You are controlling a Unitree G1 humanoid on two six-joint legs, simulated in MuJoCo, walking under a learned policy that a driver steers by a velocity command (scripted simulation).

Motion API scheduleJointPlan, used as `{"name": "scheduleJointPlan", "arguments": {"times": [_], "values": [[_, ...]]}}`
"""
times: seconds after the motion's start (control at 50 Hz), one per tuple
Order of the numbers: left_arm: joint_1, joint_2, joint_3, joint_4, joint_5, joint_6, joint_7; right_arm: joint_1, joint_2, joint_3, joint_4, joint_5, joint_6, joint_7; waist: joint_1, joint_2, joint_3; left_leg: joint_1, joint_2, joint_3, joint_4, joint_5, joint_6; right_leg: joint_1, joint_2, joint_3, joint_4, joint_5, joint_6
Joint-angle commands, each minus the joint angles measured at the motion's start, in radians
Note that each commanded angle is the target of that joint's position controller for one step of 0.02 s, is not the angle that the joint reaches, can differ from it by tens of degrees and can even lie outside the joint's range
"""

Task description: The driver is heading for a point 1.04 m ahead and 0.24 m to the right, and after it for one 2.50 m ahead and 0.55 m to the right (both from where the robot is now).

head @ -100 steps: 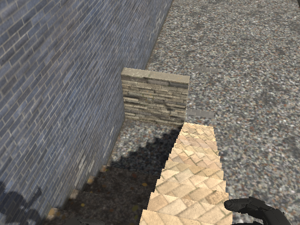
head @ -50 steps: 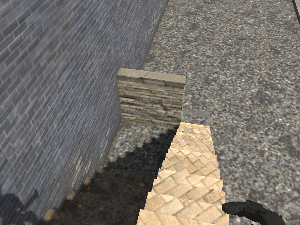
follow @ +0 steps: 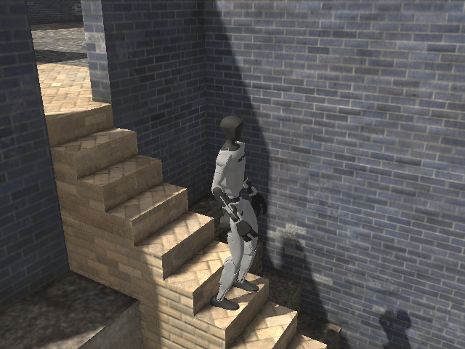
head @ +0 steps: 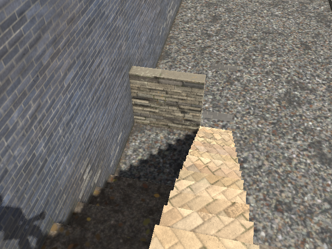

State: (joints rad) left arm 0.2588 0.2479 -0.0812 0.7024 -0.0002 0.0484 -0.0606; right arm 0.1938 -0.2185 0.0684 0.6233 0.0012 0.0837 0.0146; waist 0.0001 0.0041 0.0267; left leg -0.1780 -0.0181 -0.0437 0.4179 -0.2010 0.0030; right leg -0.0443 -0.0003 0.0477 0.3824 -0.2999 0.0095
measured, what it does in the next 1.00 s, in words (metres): stands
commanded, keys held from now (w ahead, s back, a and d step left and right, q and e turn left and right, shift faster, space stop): no key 0.44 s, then w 0.56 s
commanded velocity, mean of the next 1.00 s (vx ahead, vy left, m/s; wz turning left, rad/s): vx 0.19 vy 0.00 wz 0.00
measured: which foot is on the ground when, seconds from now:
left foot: down 0.00-1.00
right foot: down 0.00-1.00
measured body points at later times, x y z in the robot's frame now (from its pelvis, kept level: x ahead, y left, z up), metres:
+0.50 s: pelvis +0.01 -0.01 +0.01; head +0.01 -0.01 +0.45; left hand +0.04 +0.25 -0.14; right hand +0.11 -0.24 -0.13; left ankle +0.02 +0.12 -0.74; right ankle -0.06 -0.13 -0.74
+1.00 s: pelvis +0.02 -0.01 +0.00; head +0.02 -0.02 +0.45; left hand +0.17 +0.23 -0.11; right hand +0.23 -0.23 -0.08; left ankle +0.02 +0.12 -0.74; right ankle -0.06 -0.13 -0.74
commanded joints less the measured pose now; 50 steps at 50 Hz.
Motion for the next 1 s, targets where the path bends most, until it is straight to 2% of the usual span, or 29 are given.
{"name": "scheduleJointPlan", "arguments": {"times": [0.02,0.16,0.18,0.28,0.48,0.58,0.6,0.62,0.68,0.72,0.78,0.82,0.86,0.9,0.94,1.0], "values": [[-0.009,0.102,0.032,-0.035,0.000,-0.014,0.010,-0.044,-0.088,-0.029,-0.058,0.001,-0.015,-0.012,0.000,0.006,-0.026,0.101,0.150,-0.133,-0.040,0.236,0.094,-0.108,-0.119,0.071,-0.079,0.150,-0.029],[0.025,0.107,0.042,0.047,-0.007,-0.021,0.030,-0.011,-0.095,-0.039,0.004,0.009,-0.020,-0.038,0.002,0.009,-0.010,0.109,0.152,-0.128,-0.059,0.256,0.093,-0.088,-0.115,0.063,-0.103,0.167,-0.024],[0.030,0.110,0.048,0.062,-0.016,-0.028,0.034,-0.010,-0.086,-0.037,0.011,0.016,-0.024,-0.042,0.006,0.024,-0.011,0.107,0.155,-0.130,-0.065,0.267,0.086,-0.072,-0.117,0.068,-0.111,0.174,-0.024],[0.038,0.113,0.063,0.128,-0.021,-0.046,0.050,0.000,-0.098,-0.045,0.046,0.019,-0.029,-0.059,0.007,0.009,-0.007,0.124,0.158,-0.132,-0.092,0.278,0.079,-0.058,-0.126,0.066,-0.130,0.204,-0.016],[0.042,0.106,0.074,0.246,-0.019,-0.058,0.055,0.004,-0.094,-0.051,0.095,0.014,-0.024,-0.063,0.010,0.006,0.001,0.140,0.157,-0.125,-0.131,0.245,0.069,-0.067,-0.131,0.064,-0.169,0.173,-0.018],[0.008,0.114,0.075,0.267,-0.034,-0.075,0.061,-0.028,-0.103,-0.054,0.094,0.024,-0.033,-0.068,0.010,0.000,-0.005,0.141,0.143,-0.110,-0.128,0.228,0.056,-0.064,-0.124,0.065,-0.173,0.154,-0.024],[0.001,0.115,0.075,0.268,-0.036,-0.078,0.062,-0.035,-0.103,-0.053,0.090,0.027,-0.035,-0.067,0.011,-0.004,-0.007,0.139,0.138,-0.103,-0.121,0.223,0.057,-0.063,-0.123,0.064,-0.168,0.153,-0.029],[-0.012,0.114,0.072,0.269,-0.043,-0.081,0.059,-0.038,-0.106,-0.054,0.088,0.022,-0.033,-0.067,0.011,-0.013,-0.007,0.124,0.133,-0.094,-0.116,0.199,0.058,-0.053,-0.124,0.065,-0.164,0.152,-0.037],[-0.051,0.114,0.065,0.259,-0.050,-0.084,0.054,-0.073,-0.099,-0.051,0.062,0.029,-0.033,-0.061,0.012,-0.025,-0.006,0.101,0.112,-0.067,-0.081,0.178,0.061,-0.053,-0.120,0.062,-0.135,0.149,-0.056],[-0.085,0.114,0.058,0.250,-0.047,-0.087,0.039,-0.113,-0.101,-0.051,0.031,0.032,-0.031,-0.061,0.012,-0.018,-0.009,0.091,0.104,-0.060,-0.063,0.202,0.058,-0.055,-0.118,0.063,-0.116,0.179,-0.057],[-0.108,0.112,0.047,0.235,-0.046,-0.085,0.033,-0.125,-0.105,-0.047,0.002,0.030,-0.027,-0.059,0.014,-0.015,-0.026,0.102,0.104,-0.060,-0.041,0.255,0.058,-0.041,-0.117,0.057,-0.088,0.258,-0.060],[-0.134,0.128,0.043,0.208,-0.043,-0.077,0.044,-0.119,-0.111,-0.047,-0.003,0.032,-0.030,-0.054,0.009,-0.017,-0.044,0.109,0.103,-0.056,-0.033,0.268,0.057,-0.029,-0.115,0.050,-0.072,0.299,-0.063],[-0.156,0.128,0.036,0.183,-0.039,-0.068,0.047,-0.150,-0.109,-0.042,-0.027,0.030,-0.028,-0.051,0.016,0.002,-0.049,0.120,0.106,-0.061,-0.025,0.315,0.057,-0.025,-0.118,0.047,-0.061,0.343,-0.059],[-0.172,0.125,0.028,0.160,-0.036,-0.062,0.046,-0.164,-0.109,-0.039,-0.047,0.028,-0.026,-0.049,0.017,0.007,-0.058,0.131,0.111,-0.068,-0.021,0.354,0.055,-0.015,-0.120,0.044,-0.055,0.376,-0.055],[-0.184,0.122,0.024,0.134,-0.028,-0.058,0.045,-0.181,-0.105,-0.034,-0.067,0.035,-0.025,-0.048,0.018,0.013,-0.065,0.153,0.120,-0.080,-0.016,0.401,0.058,-0.022,-0.119,0.042,-0.055,0.381,-0.049],[-0.212,0.113,0.013,0.094,-0.025,-0.054,0.040,-0.205,-0.110,-0.030,-0.092,0.027,-0.021,-0.047,0.017,0.007,-0.087,0.172,0.130,-0.094,-0.018,0.427,0.059,-0.011,-0.127,0.045,-0.061,0.406,-0.041]]}}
